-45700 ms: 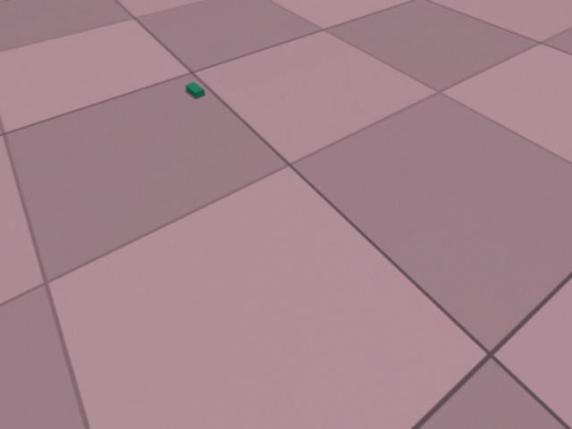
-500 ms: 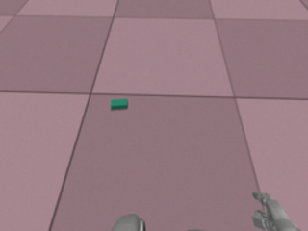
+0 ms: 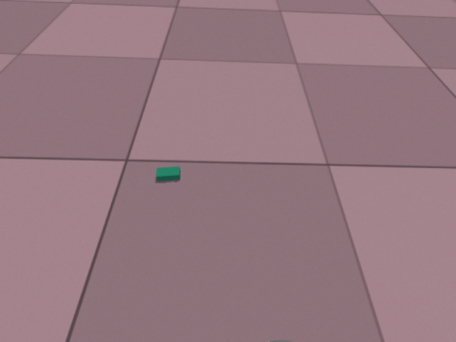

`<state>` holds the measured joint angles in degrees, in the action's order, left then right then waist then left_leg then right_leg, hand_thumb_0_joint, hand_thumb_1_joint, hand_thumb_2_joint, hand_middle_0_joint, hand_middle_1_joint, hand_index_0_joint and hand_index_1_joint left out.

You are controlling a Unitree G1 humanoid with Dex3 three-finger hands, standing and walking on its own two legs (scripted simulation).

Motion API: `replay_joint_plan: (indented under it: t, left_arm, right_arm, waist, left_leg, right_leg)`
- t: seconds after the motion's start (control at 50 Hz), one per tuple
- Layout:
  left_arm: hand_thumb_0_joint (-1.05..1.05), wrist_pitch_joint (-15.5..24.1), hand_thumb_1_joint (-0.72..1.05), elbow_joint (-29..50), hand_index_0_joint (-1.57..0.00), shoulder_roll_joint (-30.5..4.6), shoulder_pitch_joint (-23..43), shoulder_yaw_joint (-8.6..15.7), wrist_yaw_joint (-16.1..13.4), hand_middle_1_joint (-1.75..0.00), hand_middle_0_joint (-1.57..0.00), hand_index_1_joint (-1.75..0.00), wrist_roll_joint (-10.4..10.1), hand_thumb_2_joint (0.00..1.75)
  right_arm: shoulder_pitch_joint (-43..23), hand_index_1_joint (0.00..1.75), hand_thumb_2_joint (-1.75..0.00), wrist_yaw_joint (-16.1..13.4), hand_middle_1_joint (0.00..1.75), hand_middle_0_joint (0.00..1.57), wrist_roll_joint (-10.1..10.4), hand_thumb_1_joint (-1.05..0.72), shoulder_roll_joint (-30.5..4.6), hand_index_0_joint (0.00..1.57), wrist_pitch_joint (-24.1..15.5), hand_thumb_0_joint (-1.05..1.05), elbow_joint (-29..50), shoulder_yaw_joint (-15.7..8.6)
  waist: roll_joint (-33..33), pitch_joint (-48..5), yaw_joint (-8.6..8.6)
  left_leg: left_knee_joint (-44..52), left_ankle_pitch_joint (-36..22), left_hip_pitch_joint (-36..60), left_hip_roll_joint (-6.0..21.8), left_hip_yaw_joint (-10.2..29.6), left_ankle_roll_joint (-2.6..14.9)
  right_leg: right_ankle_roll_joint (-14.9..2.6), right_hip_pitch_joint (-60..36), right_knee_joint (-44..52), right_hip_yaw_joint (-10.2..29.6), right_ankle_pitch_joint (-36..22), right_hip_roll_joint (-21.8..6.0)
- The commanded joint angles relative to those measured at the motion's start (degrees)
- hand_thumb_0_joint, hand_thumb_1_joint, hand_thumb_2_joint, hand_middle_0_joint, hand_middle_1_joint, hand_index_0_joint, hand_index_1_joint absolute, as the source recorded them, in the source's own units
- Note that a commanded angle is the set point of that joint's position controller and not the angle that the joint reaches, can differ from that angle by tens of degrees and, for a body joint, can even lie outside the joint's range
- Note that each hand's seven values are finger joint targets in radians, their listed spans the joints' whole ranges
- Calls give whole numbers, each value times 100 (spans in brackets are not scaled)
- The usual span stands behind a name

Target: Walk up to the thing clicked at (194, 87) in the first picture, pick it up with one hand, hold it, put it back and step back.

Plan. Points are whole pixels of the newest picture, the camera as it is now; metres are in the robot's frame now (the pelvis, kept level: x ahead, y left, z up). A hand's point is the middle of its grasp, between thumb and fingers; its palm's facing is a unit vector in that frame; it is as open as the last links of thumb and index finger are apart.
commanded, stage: step back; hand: left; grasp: from above
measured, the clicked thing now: (168, 173) +1.09 +0.29 -0.75
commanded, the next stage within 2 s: stand in 0.66 s
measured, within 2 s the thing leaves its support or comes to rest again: neither
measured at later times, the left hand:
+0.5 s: hand out of the picture +0.12 +0.26 -0.16, palm faces +0.02 -0.94 -0.34, open 7.4 cm
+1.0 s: hand out of the picture +0.16 +0.23 -0.14, palm faces -0.02 -0.94 -0.34, open 7.4 cm
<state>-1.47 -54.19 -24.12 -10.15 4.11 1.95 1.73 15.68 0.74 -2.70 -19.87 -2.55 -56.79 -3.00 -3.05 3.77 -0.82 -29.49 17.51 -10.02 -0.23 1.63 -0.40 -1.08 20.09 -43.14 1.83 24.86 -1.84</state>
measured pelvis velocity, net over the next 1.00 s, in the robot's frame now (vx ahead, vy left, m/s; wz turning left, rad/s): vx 0.06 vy -0.02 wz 0.00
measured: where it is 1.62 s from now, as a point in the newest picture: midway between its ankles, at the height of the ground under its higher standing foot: outside the picture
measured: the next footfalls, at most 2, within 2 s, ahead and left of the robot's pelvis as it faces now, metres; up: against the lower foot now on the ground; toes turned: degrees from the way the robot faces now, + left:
right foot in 0.06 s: +0.08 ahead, -0.14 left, +0.00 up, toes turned +0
left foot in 0.36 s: +0.12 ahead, +0.12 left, +0.00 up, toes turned +3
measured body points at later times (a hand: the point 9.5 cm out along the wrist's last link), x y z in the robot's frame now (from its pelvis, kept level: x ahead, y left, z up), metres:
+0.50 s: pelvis +0.05 -0.01 -0.01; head +0.08 +0.01 +0.44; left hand +0.12 +0.31 -0.14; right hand +0.15 -0.30 -0.12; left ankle +0.08 +0.12 -0.73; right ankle +0.04 -0.14 -0.73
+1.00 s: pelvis +0.06 -0.02 +0.01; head +0.07 -0.02 +0.46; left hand +0.16 +0.28 -0.11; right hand +0.16 -0.32 -0.12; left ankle +0.08 +0.12 -0.73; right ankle +0.04 -0.14 -0.73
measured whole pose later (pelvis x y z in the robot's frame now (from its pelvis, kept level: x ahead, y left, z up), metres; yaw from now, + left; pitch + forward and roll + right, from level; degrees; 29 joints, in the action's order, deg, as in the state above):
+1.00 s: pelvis +0.06 -0.02 +0.01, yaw +0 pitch -3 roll +0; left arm 1.5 -64.0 -19.5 -4.5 -0.3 0.2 0.2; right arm 3.5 1.0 -0.4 -20.0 -0.9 -64.8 -0.6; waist 0.7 3.2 -0.3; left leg -19.8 8.8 -8.3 2.5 -2.0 -1.4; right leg 0.1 3.4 -18.9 -0.2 13.0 0.0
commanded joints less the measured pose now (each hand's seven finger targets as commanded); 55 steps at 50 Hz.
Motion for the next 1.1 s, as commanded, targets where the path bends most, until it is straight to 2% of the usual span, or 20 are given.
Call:
replay_joint_plan:
  t: [0.0, 0.04, 0.06, 0.08, 0.1, 0.12, 0.18, 0.26, 0.32, 0.34, 0.36, 0.38, 0.4, 0.44, 0.48, 0.52, 0.62, 0.64, 0.74, 1.08]
  left_arm:
    - [0, 261, 90, 488, -20, -778, 322, 239, -38, -30, -20, -30, 24, 90]
    - [0, 335, 90, 240, -20, -833, -170, 263, -112, -30, -20, -30, 48, 90]
    - [0, 385, 90, 167, -20, -1069, -430, 362, -155, -30, -20, -30, 92, 90]
    - [0, 418, 90, 200, -20, -1542, -557, 462, -194, -30, -20, -30, 114, 90]
    - [0, 409, 90, 335, -20, -1735, -275, 498, -177, -30, -20, -30, 87, 90]
    - [0, 381, 90, 438, -20, -1716, 18, 485, -160, -30, -20, -30, 58, 90]
    - [0, 428, 90, 464, -20, -1229, 217, 341, -184, -30, -20, -30, 10, 90]
    - [0, 426, 90, 469, -20, -1175, 305, 203, -189, -30, -20, -30, -23, 90]
    - [0, 319, 90, 514, -20, -1019, 480, 78, -202, -30, -20, -30, -129, 90]
    - [0, 309, 90, 554, -20, -809, 470, -2, -207, -30, -20, -30, -151, 90]
    - [0, 270, 90, 522, -20, -617, 319, -54, -205, -30, -20, -30, -208, 90]
    - [0, 181, 90, 377, -20, -703, 169, -24, -244, -30, -20, -30, -232, 90]
    - [0, 146, 90, 209, -20, -883, 22, 26, -262, -30, -20, -30, -197, 90]
    - [0, 191, 90, 89, -20, -807, 77, 22, -222, -30, -20, -30, -127, 90]
    - [0, 269, 90, -22, -20, -900, -59, 40, -227, -30, -20, -30, -134, 90]
    - [0, 322, 90, -74, -20, -995, 60, 57, -253, -30, -20, -30, -125, 90]
    - [0, 333, 90, -145, -20, -965, 421, 11, -253, -30, -20, -30, -98, 90]
    - [0, 363, 90, -349, -20, -707, 354, -160, -226, -30, -20, -30, -172, 90]
    - [0, 417, 90, -484, -20, -829, 604, -178, -246, -30, -20, -30, -167, 90]
    - [0, 410, 90, -747, -20, -870, 791, -149, -235, -30, -20, -30, -140, 90]
  right_arm:
    - [-393, 30, -90, -133, 30, 20, 29, -90, -1688, 20, -56, 0, 601, -418]
    - [-555, 30, -90, -126, 30, 20, 125, -90, -1407, 20, 13, 0, 690, -301]
    - [-440, 30, -90, -137, 30, 20, 156, -90, -1082, 20, 15, 0, 742, -210]
    - [-521, 30, -90, -156, 30, 20, 173, -90, -812, 20, -3, 0, 876, -119]
    - [-489, 30, -90, -226, 30, 20, 94, -90, -1217, 20, 37, 0, 782, -226]
    - [-293, 30, -90, -224, 30, 20, 69, -90, -1465, 20, 10, 0, 653, -312]
    - [-125, 30, -90, -149, 30, 20, 110, -90, -1287, 20, -50, 0, 455, -278]
    - [-185, 30, -90, -99, 30, 20, 113, -90, -1061, 20, -9, 0, 420, -217]
    - [35, 30, -90, -172, 30, 20, 128, -90, -1021, 20, -49, 0, 200, -245]
    - [123, 30, -90, -212, 30, 20, 106, -90, -1227, 20, -61, 0, 173, -302]
    - [-152, 30, -90, -233, 30, 20, 73, -90, -1484, 20, -71, 0, 245, -320]
    - [-606, 30, -90, -219, 30, 20, 94, -90, -1757, 20, -50, 0, 366, -313]
    - [-968, 30, -90, -187, 30, 20, 109, -90, -1873, 20, -15, 0, 417, -345]
    - [-1147, 30, -90, -166, 30, 20, 80, -90, -1616, 20, 16, 0, 363, -254]
    - [-1248, 30, -90, -173, 30, 20, 132, -90, -1407, 20, 5, 0, 351, -162]
    - [-1211, 30, -90, -167, 30, 20, 188, -90, -1256, 20, 18, 0, 252, -109]
    - [-1379, 30, -90, -158, 30, 20, 200, -90, -1251, 20, 45, 0, 36, -92]
    - [-1310, 30, -90, -123, 30, 20, 260, -90, -1216, 20, 29, 0, -16, -39]
    - [-1410, 30, -90, -96, 30, 20, 268, -90, -1168, 20, 39, 0, -202, -3]
    - [-1477, 30, -90, -63, 30, 20, 226, -90, -1129, 20, 25, 0, -512, 55]
  waist:
    - [1379, -131, 27]
    - [967, -363, 353]
    - [231, -602, 455]
    - [-1019, -603, 565]
    - [-675, -360, 545]
    - [-591, -100, 391]
    - [-353, -62, 217]
    - [-717, -244, 201]
    - [-386, -494, -66]
    - [51, -731, -97]
    - [783, -787, 69]
    - [1012, -694, 223]
    - [1150, -520, 259]
    - [1088, -348, 331]
    - [1044, -542, 345]
    - [762, -875, 250]
    - [357, -923, 152]
    - [445, -1060, 67]
    - [103, -894, 11]
    - [324, -512, 66]
  left_leg:
    - [825, 98, -458, 1048, 1128, 823]
    - [-50, -246, -993, 750, 717, 552]
    - [-969, -188, -1506, 446, 452, 332]
    - [-2095, 1178, -2692, -392, 39, 94]
    - [-2636, 1689, -2404, -70, 259, 37]
    - [-2675, 1661, -2078, 138, 260, 23]
    - [-2155, 1260, -1925, 227, 233, 106]
    - [-885, 484, -882, 172, -272, 4]
    - [545, -1186, 297, 44, -406, 47]
    - [569, -1873, 614, 456, 156, 194]
    - [770, -2110, 579, 1245, 1188, 509]
    - [1033, -1210, -111, 1859, 1699, 1025]
    - [1028, -759, -744, 1967, 1688, 1275]
    - [949, -873, -764, 1524, 1084, 870]
    - [498, -1499, -510, 1090, 642, 475]
    - [190, -1905, -304, 846, 357, 306]
    - [296, -2077, 168, 853, 238, 321]
    - [388, -2173, 606, 817, 286, 291]
    - [624, -2374, 769, 819, 204, 245]
    - [1381, -1418, 499, 815, 196, 68]
  right_leg:
    - [-24, -462, 1085, -311, -282, 208]
    - [-89, -1641, 1990, -320, -975, 287]
    - [-191, -2336, 2198, 575, -970, -213]
    - [-701, -2650, 2777, 2499, -126, -1343]
    - [-1245, -1815, 2934, 3012, 693, -2075]
    - [-1513, -1209, 2854, 3015, 625, -2177]
    - [-1096, -1335, 2364, 1454, -1075, -1366]
    - [-873, -775, 1976, 803, -2521, -1055]
    - [-479, -410, 1042, 377, -3236, -776]
    - [-250, -263, 708, 275, -2827, -585]
    - [-29, 58, 385, 97, -1698, -113]
    - [4, -246, 384, -133, -120, 96]
    - [-11, -772, 208, -72, 321, 1]
    - [-61, -942, 893, -40, -197, -17]
    - [-96, -1079, 1403, 176, -1527, -169]
    - [-148, -1248, 1587, 427, -2305, -364]
    - [-97, -1132, 1863, 387, -2558, -456]
    - [-86, -1121, 2027, 405, -2694, -533]
    - [-9, -1273, 2318, 346, -3179, -572]
    - [18, -1408, 2916, 335, -1948, -570]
